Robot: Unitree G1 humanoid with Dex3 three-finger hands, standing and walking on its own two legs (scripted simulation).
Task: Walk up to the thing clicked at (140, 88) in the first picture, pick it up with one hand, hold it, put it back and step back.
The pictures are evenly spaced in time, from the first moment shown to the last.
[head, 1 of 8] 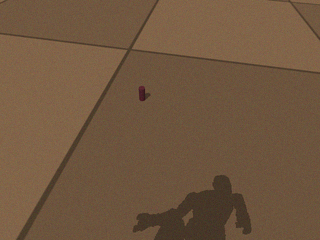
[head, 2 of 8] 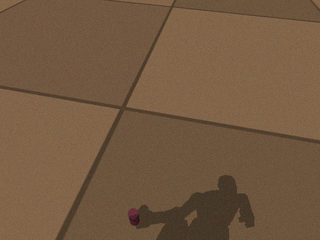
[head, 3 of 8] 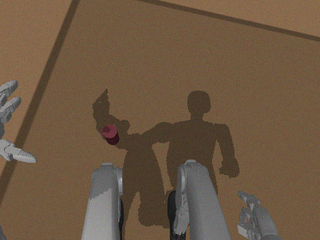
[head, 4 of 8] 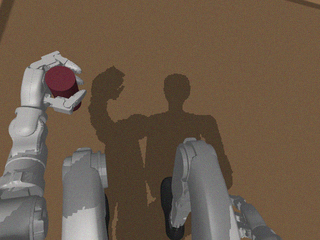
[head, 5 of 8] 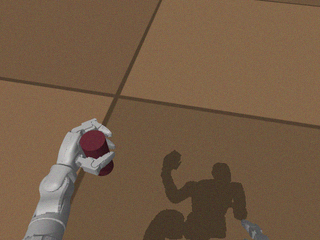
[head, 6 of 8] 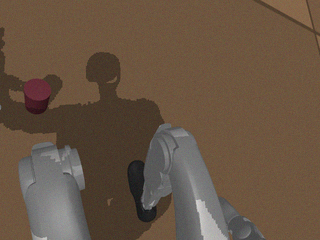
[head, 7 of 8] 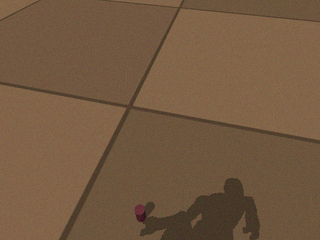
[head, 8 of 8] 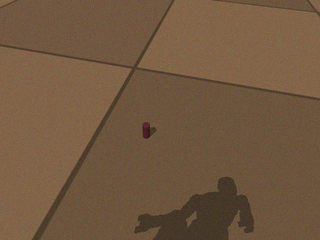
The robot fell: no
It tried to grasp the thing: yes
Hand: left
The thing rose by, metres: 0.70
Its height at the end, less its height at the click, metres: +0.00
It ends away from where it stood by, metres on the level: 0.01
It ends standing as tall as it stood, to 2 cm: yes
